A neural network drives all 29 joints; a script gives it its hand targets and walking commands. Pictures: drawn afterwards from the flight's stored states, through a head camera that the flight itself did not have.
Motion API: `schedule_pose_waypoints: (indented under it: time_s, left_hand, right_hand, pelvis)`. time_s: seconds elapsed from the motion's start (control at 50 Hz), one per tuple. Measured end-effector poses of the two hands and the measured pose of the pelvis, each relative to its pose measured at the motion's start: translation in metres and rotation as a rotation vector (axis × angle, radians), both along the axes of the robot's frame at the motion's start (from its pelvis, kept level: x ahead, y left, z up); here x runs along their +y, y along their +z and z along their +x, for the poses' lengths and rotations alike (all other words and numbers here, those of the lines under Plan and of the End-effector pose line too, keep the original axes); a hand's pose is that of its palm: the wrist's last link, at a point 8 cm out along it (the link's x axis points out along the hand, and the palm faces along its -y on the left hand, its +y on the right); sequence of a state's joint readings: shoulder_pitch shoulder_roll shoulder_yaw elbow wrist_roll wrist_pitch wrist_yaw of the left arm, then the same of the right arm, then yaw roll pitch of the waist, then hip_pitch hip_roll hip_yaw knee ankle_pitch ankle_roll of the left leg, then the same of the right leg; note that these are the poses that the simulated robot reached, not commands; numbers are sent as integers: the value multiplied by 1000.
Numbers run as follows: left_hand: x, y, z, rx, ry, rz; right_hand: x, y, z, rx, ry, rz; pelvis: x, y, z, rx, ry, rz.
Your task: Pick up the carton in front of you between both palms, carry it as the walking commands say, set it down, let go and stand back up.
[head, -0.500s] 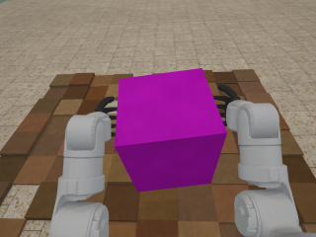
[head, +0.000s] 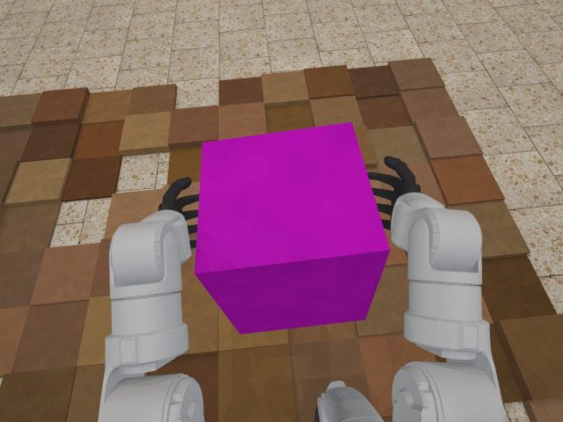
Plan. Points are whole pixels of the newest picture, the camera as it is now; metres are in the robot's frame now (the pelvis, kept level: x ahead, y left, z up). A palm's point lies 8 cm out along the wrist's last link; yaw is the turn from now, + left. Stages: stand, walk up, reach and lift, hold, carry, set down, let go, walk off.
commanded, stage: carry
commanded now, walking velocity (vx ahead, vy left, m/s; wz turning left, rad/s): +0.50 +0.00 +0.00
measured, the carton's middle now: (290, 238) +0.39 -0.04 -0.02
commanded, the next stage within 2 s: none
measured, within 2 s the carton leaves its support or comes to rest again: neither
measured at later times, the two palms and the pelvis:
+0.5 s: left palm (178, 41) +0.67 +0.10 +0.14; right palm (360, 6) +0.70 -0.19 +0.15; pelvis +0.32 -0.07 -0.01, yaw +1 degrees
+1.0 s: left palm out of the picture +0.88 +0.05 +0.10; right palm out of the picture +0.87 -0.24 +0.11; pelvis +0.52 -0.07 -0.02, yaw -1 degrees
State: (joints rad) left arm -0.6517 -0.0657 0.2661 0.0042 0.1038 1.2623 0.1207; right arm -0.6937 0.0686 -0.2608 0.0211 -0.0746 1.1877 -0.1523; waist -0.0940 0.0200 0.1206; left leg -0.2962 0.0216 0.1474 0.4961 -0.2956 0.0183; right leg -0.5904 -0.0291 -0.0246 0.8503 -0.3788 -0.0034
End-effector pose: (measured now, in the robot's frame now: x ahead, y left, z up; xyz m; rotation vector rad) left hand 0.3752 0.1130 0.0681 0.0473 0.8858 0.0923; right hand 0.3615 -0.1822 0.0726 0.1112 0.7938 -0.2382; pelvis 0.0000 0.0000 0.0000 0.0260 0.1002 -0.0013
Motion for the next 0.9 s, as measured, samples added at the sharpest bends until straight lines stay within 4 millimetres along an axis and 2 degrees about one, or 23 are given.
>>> schedule_pose_waypoints:
  time_s: [0.04, 0.08, 0.1, 0.14, 0.22, 0.3, 0.36, 0.44, 0.52, 0.58, 0.6, 0.64, 0.72, 0.82, 0.9]
  left_hand:
    - [-14, 0, 24, -41, 1, -9]
    - [-25, 0, 50, -94, 15, -10]
    - [-28, 2, 63, -127, 26, -6]
    - [-33, 5, 84, -162, 32, 21]
    - [-33, 11, 119, -121, 68, 52]
    - [-24, 36, 160, -138, 114, 63]
    - [-18, 56, 197, -160, 127, 74]
    - [-13, 72, 249, -166, 122, 77]
    - [-16, 68, 308, -139, 88, 79]
    - [-19, 53, 354, -121, 51, 72]
    - [-20, 47, 369, -111, 37, 66]
    - [-24, 34, 394, -76, 15, 45]
    - [-35, 18, 423, 15, -15, 56]
    - [-49, 18, 457, 17, -22, 63]
    - [-57, 27, 483, -66, -1, 58]
  right_hand:
    - [-14, 1, 23, -45, -23, 11]
    - [-25, 1, 52, -99, -20, 19]
    - [-29, 2, 68, -132, -5, 19]
    - [-33, 4, 98, -168, 31, 10]
    - [-32, 14, 151, -131, 102, -8]
    - [-22, 39, 207, -152, 164, -15]
    - [-15, 58, 249, -177, 192, -27]
    - [-10, 74, 299, -188, 197, -47]
    - [-13, 73, 350, -166, 167, -58]
    - [-16, 61, 387, -146, 135, -70]
    - [-18, 56, 397, -135, 126, -83]
    - [-21, 48, 413, -105, 110, -116]
    - [-33, 27, 433, -18, 67, -91]
    - [-45, 25, 460, -26, 27, -65]
    - [-54, 33, 488, -114, 26, -57]
  pelvis:
    - [-10, -2, 28, 2, -4, 2]
    - [-23, -12, 60, -13, 3, 15]
    - [-30, -20, 76, -21, 11, 20]
    - [-40, -23, 101, -28, 15, 1]
    - [-56, -13, 147, -19, 29, 19]
    - [-67, -3, 192, -14, 26, 34]
    - [-71, -1, 227, -10, 22, 45]
    - [-69, -4, 278, -15, 13, 39]
    - [-64, -15, 336, -26, 10, 21]
    - [-56, -28, 383, -59, 8, 4]
    - [-55, -31, 397, -65, 8, 11]
    - [-54, -29, 412, -72, 7, 32]
    - [-49, -12, 435, -84, -17, 24]
    - [-50, -1, 464, -52, -44, 15]
    - [-62, -12, 490, -51, -42, 42]
